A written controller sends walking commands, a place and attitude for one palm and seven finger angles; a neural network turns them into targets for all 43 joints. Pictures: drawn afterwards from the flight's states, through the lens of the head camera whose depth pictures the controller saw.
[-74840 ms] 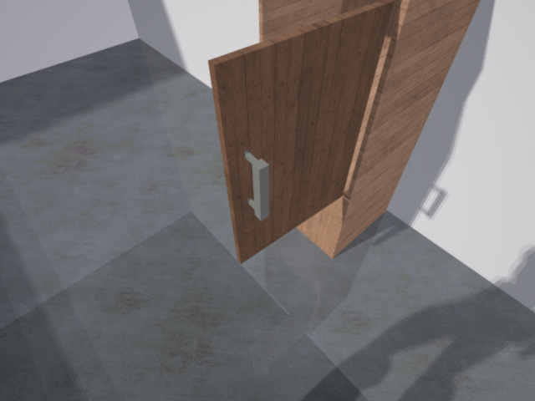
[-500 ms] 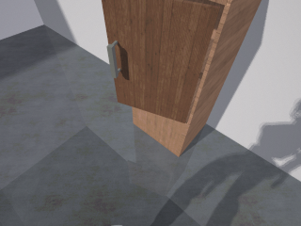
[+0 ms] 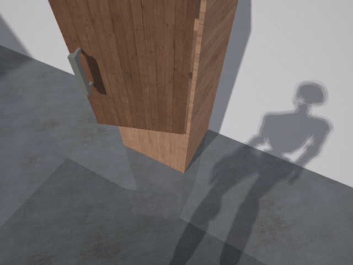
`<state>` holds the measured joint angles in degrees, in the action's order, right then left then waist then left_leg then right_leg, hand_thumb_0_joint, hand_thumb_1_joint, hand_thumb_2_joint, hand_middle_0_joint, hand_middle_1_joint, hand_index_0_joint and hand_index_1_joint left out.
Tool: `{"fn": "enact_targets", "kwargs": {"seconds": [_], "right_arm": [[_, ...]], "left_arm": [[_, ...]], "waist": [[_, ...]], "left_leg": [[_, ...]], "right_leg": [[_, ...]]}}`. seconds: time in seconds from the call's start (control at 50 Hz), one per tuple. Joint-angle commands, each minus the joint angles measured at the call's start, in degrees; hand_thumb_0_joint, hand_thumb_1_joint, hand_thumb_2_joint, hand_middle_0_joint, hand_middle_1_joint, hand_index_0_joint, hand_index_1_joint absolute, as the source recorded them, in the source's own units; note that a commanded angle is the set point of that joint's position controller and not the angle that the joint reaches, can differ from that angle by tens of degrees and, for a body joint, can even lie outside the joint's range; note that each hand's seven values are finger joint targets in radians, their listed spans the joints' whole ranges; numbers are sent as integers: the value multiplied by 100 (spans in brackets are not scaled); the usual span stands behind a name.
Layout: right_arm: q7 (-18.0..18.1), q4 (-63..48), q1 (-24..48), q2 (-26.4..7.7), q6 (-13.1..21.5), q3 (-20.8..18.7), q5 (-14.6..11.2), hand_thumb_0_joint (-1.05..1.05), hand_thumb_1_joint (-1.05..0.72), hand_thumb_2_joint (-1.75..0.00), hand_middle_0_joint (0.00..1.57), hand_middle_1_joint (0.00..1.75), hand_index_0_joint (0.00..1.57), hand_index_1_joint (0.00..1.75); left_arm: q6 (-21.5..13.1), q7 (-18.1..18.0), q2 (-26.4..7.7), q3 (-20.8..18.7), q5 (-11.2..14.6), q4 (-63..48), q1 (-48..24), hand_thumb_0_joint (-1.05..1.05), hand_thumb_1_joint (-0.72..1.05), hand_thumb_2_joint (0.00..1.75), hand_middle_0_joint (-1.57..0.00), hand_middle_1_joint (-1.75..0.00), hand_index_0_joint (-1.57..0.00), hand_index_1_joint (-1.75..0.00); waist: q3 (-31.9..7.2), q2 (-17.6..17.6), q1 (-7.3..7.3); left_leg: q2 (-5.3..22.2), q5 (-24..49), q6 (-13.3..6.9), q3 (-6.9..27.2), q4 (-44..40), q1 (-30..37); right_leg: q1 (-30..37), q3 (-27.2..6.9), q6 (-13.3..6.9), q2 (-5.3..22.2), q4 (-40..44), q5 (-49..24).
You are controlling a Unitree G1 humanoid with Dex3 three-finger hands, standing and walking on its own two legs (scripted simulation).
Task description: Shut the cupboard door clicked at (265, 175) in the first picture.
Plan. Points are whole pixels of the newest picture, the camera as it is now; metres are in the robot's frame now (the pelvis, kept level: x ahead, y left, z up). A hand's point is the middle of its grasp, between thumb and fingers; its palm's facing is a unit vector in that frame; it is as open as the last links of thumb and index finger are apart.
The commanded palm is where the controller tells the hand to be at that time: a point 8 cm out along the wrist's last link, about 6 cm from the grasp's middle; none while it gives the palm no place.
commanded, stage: take the last steps up to it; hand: left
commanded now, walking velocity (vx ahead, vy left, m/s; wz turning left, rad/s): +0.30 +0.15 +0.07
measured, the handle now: (82, 72) +0.70 +0.38 -0.01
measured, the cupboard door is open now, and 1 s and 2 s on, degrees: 19 19 19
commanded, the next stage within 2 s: come to a stop and stand still in 0.70 s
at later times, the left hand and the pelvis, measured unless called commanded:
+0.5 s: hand out of the picture +0.04 +0.24 -0.18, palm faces +0.09 -0.98 -0.20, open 7.4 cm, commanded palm none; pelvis +0.09 +0.05 -0.01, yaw +2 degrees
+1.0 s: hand (78, 228) +0.22 +0.29 -0.17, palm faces +0.09 -0.98 -0.19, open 7.3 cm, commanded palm none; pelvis +0.24 +0.12 +0.00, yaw +1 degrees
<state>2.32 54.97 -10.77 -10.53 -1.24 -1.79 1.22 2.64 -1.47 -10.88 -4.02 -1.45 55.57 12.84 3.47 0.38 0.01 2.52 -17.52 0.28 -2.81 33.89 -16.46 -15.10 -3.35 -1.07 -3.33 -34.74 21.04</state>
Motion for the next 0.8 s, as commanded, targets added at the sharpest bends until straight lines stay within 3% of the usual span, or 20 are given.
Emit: {"fn": "enact_targets", "kwargs": {"seconds": [0.0,0.08,0.1,0.12,0.14,0.16,0.22,0.3,0.38,0.4,0.44,0.46,0.52,0.64,0.66,0.68,0.7,0.72,0.74,0.78], "right_arm": [[77,-25,-664,-945,130,-133,87,0,-90,-90,20,30,20,30],[-8,173,-514,-737,147,-38,-3,0,-90,-90,20,30,20,30],[-40,158,-500,-577,168,-29,-50,0,-90,-90,20,30,20,30],[-84,66,-492,-432,182,-3,-57,0,-90,-90,20,30,20,30],[-128,-22,-371,-507,155,-51,2,0,-90,-90,20,30,20,30],[-134,-43,-94,-550,139,-92,46,0,-90,-90,20,30,20,30],[-209,-68,-206,-388,167,-119,11,0,-90,-90,20,30,20,30],[-338,-115,-338,-256,160,-97,-23,0,-90,-90,20,30,20,30],[-361,96,-1030,-341,232,-81,0,0,-90,-90,20,30,20,30],[-318,302,-1595,-580,277,-119,20,0,-90,-90,20,30,20,30],[-149,514,-2645,-1379,287,-309,97,0,-90,-90,20,30,20,30],[-135,512,-2476,-1332,279,-262,81,0,-90,-90,20,30,20,30],[-100,207,-1237,-787,285,-94,55,0,-90,-90,20,30,20,30],[-159,245,-559,-743,189,-57,-11,0,-90,-90,20,30,20,30],[-193,227,-508,-574,182,-59,-50,0,-90,-90,20,30,20,30],[-238,85,-533,-295,164,-29,-106,0,-90,-90,20,30,20,30],[-268,-68,-457,-397,101,-74,-13,0,-90,-90,20,30,20,30],[-289,-40,-519,-378,68,-130,42,0,-90,-90,20,30,20,30],[-285,-1,-502,-393,34,-177,51,0,-90,-90,20,30,20,30],[-302,74,-529,-275,105,-137,51,0,-90,-90,20,30,20,30]], "left_arm": [[-99,60,-334,-48,25,-341,-41,0,90,90,-20,-30,-20,-30],[-266,153,-252,33,2,13,335,0,90,90,-20,-30,-20,-30],[-320,131,-463,0,-18,139,531,0,90,90,-20,-30,-20,-30],[-355,107,-835,-79,-16,249,835,0,90,90,-20,-30,-20,-30],[-354,87,-1135,-156,-8,284,1041,0,90,90,-20,-30,-20,-30],[-373,57,-963,-160,-22,312,1069,0,90,90,-20,-30,-20,-30],[-440,9,-808,-164,-46,223,873,0,90,90,-20,-30,-20,-30],[-519,47,-853,-186,-40,224,723,0,90,90,-20,-30,-20,-30],[-482,77,-889,-202,-14,266,522,0,90,90,-20,-30,-20,-30],[-453,94,-746,-158,-14,278,602,0,90,90,-20,-30,-20,-30],[-432,151,-304,-27,22,-45,545,0,90,90,-20,-30,-20,-30],[-451,136,-315,-1,-3,-136,257,0,90,90,-20,-30,-20,-30],[-415,175,-241,-1,13,-71,154,0,90,90,-20,-30,-20,-30],[-358,130,-52,42,-27,313,1427,0,90,90,-20,-30,-20,-30],[-380,87,-241,-19,-64,383,1711,0,90,90,-20,-30,-20,-30],[-431,31,-692,-111,-113,368,1947,0,90,90,-20,-30,-20,-30],[-399,-12,-1033,-158,-69,250,1862,0,90,90,-20,-30,-20,-30],[-393,-30,-1068,-188,-39,103,1355,0,90,90,-20,-30,-20,-30],[-443,-75,-920,-190,-47,41,1089,0,90,90,-20,-30,-20,-30],[-501,-77,-489,-95,-63,15,764,0,90,90,-20,-30,-20,-30]], "waist": [[-294,-1499,-103],[-393,-672,194],[-272,-49,233],[-33,688,335],[191,999,419],[465,1039,517],[393,538,297],[290,814,138],[253,526,-230],[-1,36,-424],[-549,-1938,-674],[-341,-1293,-653],[208,-916,-183],[-138,-133,513],[12,415,662],[268,1680,754],[458,1480,629],[535,958,326],[603,1185,235],[478,798,93]], "left_leg": [[1666,2542,-1135,1684,-1550,912],[699,872,-593,581,-1014,517],[237,2,-332,199,-600,-116],[-216,-825,-119,-201,84,-981],[-183,-1314,-47,-306,825,-1437],[-39,-1380,-63,0,1513,-1783],[194,-988,-78,304,2066,-2121],[188,-362,-86,64,1115,-1423],[-121,450,-127,-465,-232,405],[-94,331,-187,-288,-549,1357],[1809,-161,-1202,2401,-1702,2250],[1934,-681,-1420,2514,-1969,1799],[1627,-851,-1257,1796,-2287,197],[814,-888,-904,403,-1494,-834],[373,-1222,-642,29,-806,-1426],[-329,-1448,-293,-445,598,-2216],[-289,-1588,-165,-150,1916,-2123],[-150,-1183,-134,99,2603,-2028],[-8,-875,-115,301,2889,-2177],[270,-311,-56,373,2596,-1929]], "right_leg": [[-749,174,79,242,-1172,911],[629,457,-17,266,975,-412],[1112,-229,-181,691,1419,-325],[1531,-1307,-552,1564,1996,135],[1502,-2014,-967,2216,2374,681],[1396,-2254,-1217,2346,2416,142],[1563,-1481,-1277,2355,2189,-940],[1150,-450,-943,2106,2209,-1203],[88,358,-508,1675,1604,-840],[-395,556,-395,1384,713,-783],[-1803,1163,-40,263,-2348,1472],[-2051,709,-210,440,-3106,1450],[-1671,432,-217,969,-3028,655],[900,1047,-34,537,-8,-399],[1374,549,-59,820,713,-111],[1446,-1502,-481,2081,2091,1328],[661,-2855,-977,3048,3135,2362],[139,-2833,-1154,3034,3157,2602],[77,-2671,-1117,2872,3070,2204],[152,-1237,-933,2478,2583,245]]}}
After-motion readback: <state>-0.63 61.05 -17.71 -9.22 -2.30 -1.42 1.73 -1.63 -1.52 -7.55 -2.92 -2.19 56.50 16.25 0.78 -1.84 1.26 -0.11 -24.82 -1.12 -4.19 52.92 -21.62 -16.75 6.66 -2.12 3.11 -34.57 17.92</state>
